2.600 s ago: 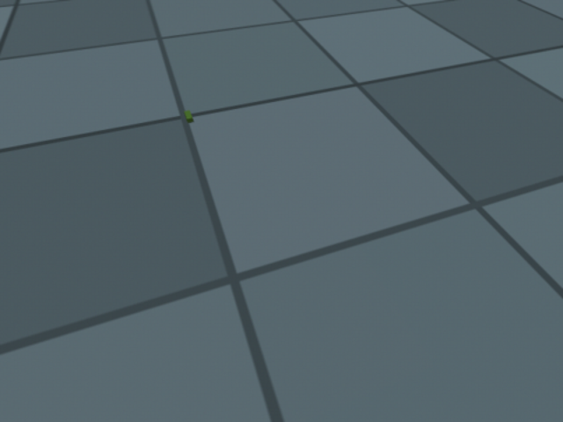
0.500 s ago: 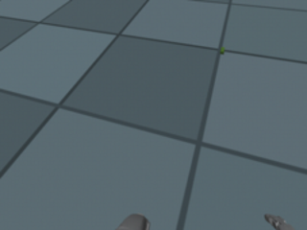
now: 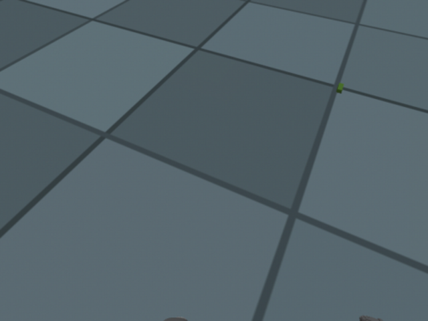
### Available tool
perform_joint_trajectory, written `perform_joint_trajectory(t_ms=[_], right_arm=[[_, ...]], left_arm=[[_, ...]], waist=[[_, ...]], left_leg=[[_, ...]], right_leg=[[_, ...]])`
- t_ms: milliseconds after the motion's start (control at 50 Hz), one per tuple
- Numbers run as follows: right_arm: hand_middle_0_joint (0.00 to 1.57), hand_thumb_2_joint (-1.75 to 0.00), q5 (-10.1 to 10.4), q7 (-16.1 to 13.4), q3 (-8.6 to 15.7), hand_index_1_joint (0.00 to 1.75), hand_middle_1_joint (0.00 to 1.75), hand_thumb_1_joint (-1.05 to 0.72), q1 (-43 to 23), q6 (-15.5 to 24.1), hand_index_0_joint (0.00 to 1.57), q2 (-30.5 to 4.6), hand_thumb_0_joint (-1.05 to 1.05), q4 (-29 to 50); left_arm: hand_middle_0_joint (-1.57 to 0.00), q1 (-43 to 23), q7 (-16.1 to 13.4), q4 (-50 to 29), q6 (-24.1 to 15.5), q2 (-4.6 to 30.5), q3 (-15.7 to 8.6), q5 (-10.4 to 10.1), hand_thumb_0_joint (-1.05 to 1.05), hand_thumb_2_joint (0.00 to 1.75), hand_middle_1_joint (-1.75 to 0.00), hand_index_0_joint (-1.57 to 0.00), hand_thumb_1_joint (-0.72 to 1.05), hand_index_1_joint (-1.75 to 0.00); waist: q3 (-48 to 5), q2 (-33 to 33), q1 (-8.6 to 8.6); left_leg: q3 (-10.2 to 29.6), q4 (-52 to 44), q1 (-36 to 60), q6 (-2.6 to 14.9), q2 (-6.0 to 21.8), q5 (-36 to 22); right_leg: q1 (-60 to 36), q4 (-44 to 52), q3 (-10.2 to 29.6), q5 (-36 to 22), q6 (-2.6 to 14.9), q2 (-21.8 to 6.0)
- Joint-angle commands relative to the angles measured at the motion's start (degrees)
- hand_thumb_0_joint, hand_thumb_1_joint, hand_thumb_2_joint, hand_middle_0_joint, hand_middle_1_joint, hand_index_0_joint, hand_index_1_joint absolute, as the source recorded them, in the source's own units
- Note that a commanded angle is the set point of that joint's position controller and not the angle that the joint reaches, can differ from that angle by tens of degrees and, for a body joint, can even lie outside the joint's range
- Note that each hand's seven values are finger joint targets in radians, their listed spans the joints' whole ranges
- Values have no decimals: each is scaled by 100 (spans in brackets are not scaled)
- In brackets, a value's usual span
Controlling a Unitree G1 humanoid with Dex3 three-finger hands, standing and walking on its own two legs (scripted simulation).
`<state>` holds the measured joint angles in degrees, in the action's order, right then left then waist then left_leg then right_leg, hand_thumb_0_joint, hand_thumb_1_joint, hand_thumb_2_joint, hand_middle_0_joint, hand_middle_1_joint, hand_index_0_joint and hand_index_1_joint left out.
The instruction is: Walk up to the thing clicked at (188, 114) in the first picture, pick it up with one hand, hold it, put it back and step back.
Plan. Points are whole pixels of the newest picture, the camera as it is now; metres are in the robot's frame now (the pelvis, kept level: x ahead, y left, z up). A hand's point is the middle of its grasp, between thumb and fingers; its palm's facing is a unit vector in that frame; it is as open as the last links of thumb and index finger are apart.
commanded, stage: walk up
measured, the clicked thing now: (340, 87) +1.79 -0.95 -0.74
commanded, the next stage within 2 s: stand in 0.42 s
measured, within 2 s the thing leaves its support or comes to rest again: neither
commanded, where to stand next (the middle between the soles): +0.05 -0.01 m, yaw -1 degrees
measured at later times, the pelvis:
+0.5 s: pelvis +0.00 -0.01 +0.02, yaw +2 degrees
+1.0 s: pelvis +0.01 -0.03 +0.03, yaw +0 degrees
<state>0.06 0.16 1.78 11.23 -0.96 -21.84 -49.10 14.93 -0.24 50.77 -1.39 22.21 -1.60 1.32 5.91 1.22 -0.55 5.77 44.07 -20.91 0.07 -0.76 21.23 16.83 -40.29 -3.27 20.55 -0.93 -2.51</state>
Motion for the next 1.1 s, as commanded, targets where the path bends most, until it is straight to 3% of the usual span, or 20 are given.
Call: perform_joint_trajectory(t_ms=[0, 20, 40, 60, 80, 100, 120, 180, 220, 300, 380, 420, 460, 520, 560, 660, 780, 900, 1020, 1080], right_arm=[[20, -90, 41, -69, 350, 30, 30, -90, 145, 180, 20, -1167, 0, 132], [20, -90, 47, -56, 341, 30, 30, -90, 128, 219, 20, -1160, 0, 47], [20, -90, -8, -48, 346, 30, 30, -90, -13, 261, 20, -1250, 0, 47], [20, -90, -30, -35, 341, 30, 30, -90, -288, 299, 20, -1388, 0, 114], [20, -90, -29, -29, 328, 30, 30, -90, -302, 309, 20, -1478, 0, 59], [20, -90, -28, -30, 285, 30, 30, -90, -431, 311, 20, -1426, 0, 3], [20, -90, -21, -33, 236, 30, 30, -90, -534, 301, 20, -1341, 0, -41], [20, -90, 1, -39, 159, 30, 30, -90, -568, 276, 20, -1177, 0, -205], [20, -90, -4, -37, 169, 30, 30, -90, -468, 270, 20, -1206, 0, -341], [20, -90, -10, -34, 154, 30, 30, -90, -671, 261, 20, -1228, 0, -447], [20, -90, -6, -18, 115, 30, 30, -90, -778, 250, 20, -1178, 0, -580], [20, -90, -70, -10, 51, 30, 30, -90, -742, 273, 20, -1049, 0, -727], [20, -90, -87, -10, 65, 30, 30, -90, -888, 277, 20, -1147, 0, -815], [20, -90, -37, -17, 49, 30, 30, -90, -904, 279, 20, -1068, 0, -917], [20, -90, -25, -26, 49, 30, 30, -90, -907, 287, 20, -1059, 0, -987], [20, -90, -25, -27, 42, 30, 30, -90, -982, 234, 20, -1042, 0, -1097], [20, -90, -36, -50, 12, 30, 30, -90, -953, 269, 20, -1039, 0, -1202], [20, -90, -42, -50, 12, 30, 30, -90, -948, 225, 20, -1041, 0, -1264], [20, -90, -45, -63, 7, 30, 30, -90, -889, 264, 20, -1049, 0, -1264], [20, -90, -45, -73, 2, 30, 30, -90, -873, 261, 20, -1062, 0, -1287]], left_arm=[[-20, -745, -53, -452, -147, 1601, -363, -24, 0, 90, -30, -20, 90, -30], [-20, -784, -55, -403, -135, 1477, -316, -38, 0, 90, -30, -20, 90, -30], [-20, -749, -46, -330, -103, 1331, -279, -75, 0, 90, -30, -20, 90, -30], [-20, -563, -25, -234, -68, 1224, -263, -98, 0, 90, -30, -20, 90, -30], [-20, -477, -28, -117, -47, 1204, -265, -106, 0, 90, -30, -20, 90, -30], [-20, -397, -26, -33, -58, 1119, -241, -108, 0, 90, -30, -20, 90, -30], [-20, -434, -20, 46, -81, 1117, -246, -112, 0, 90, -30, -20, 90, -30], [-20, -639, -18, 155, -126, 1316, -255, -120, 0, 90, -30, -20, 90, -30], [-20, -841, -20, 200, -114, 1347, -250, -136, 0, 90, -30, -20, 90, -30], [-20, -1045, -5, 331, -49, 1215, -202, -134, 0, 90, -30, -20, 90, -30], [-20, -1108, 6, 518, -72, 1268, -216, -102, 0, 90, -30, -20, 90, -30], [-20, -1105, 23, 747, -41, 1117, -114, -92, 0, 90, -30, -20, 90, -30], [-20, -1164, 20, 835, -51, 1098, -98, -99, 0, 90, -30, -20, 90, -30], [-20, -1219, 18, 968, -107, 1210, -110, -97, 0, 90, -30, -20, 90, -30], [-20, -1250, 14, 1038, -111, 1217, -116, -106, 0, 90, -30, -20, 90, -30], [-20, -1298, 4, 1169, -83, 1183, -103, -93, 0, 90, -30, -20, 90, -30], [-20, -1263, -5, 1224, -74, 1141, -126, -106, 0, 90, -30, -20, 90, -30], [-20, -1309, 11, 1265, -35, 1120, -128, -84, 0, 90, -30, -20, 90, -30], [-20, -1302, 3, 1225, -49, 1109, -147, -102, 0, 90, -30, -20, 90, -30], [-20, -1288, 3, 1207, -37, 1087, -139, -105, 0, 90, -30, -20, 90, -30]], waist=[[-408, -558, 287], [-456, -439, 269], [-441, -264, 158], [-515, 2, -22], [-590, 167, -66], [-617, 199, -147], [-612, 185, -169], [-696, 176, -58], [-913, 118, 3], [-775, 129, -27], [-732, -53, -48], [-731, -89, 18], [-617, 141, -34], [-797, -37, 24], [-859, -76, 22], [-723, -119, 22], [-848, -12, -18], [-606, -76, -2], [-899, -73, -1], [-842, -52, -9]], left_leg=[[-31, -347, 596, 194, -26, 26], [233, -871, 723, 289, 123, -821], [871, -1314, 603, 467, 438, -1044], [1428, -1598, 398, 701, 788, -783], [1713, -1788, 99, 898, 988, -726], [1649, -1835, 20, 862, 986, -847], [1374, -1765, -133, 701, 817, -1035], [649, -1441, 172, 306, 334, -1397], [611, -1413, 518, 313, 344, -1686], [832, -1847, 287, 396, 484, -1248], [726, -1808, 267, 303, 383, -1345], [766, -2233, 715, 198, 582, -1136], [758, -2386, 545, 168, 599, -1039], [524, -2224, 977, 114, 583, -1959], [449, -2270, 1088, 94, 596, -2118], [389, -2443, 1012, 67, 602, -1675], [316, -2507, 1140, 39, 686, -2286], [301, -2638, 1035, -4, 625, -1499], [248, -2541, 1239, -1, 704, -2292], [245, -2584, 1220, -2, 709, -2211]], right_leg=[[492, 1423, 1506, -1019, 1127, -1443], [447, 1186, 1060, -995, 802, -1046], [432, 823, 714, -831, 505, -644], [251, 528, 346, -162, 318, -222], [-149, 374, 344, 205, 278, -80], [-362, 589, 384, 192, 305, -94], [-655, 846, 431, -72, 341, -176], [-710, 1286, 642, -883, 505, -601], [-683, 1238, 580, -1056, 514, -639], [-785, 1379, 353, -411, 366, -456], [-932, 1695, 455, -490, 400, -610], [-725, 1883, 511, -268, 266, -484], [-977, 1988, 492, -415, 220, -481], [-1079, 2138, 589, -1161, 225, -596], [-1164, 2157, 576, -1340, 220, -591], [-1134, 2387, 601, -960, 197, -581], [-1370, 2272, 529, -1611, 172, -553], [-1113, 2531, 616, -757, 179, -544], [-1359, 2363, 571, -1696, 187, -561], [-1336, 2377, 555, -1611, 184, -540]])
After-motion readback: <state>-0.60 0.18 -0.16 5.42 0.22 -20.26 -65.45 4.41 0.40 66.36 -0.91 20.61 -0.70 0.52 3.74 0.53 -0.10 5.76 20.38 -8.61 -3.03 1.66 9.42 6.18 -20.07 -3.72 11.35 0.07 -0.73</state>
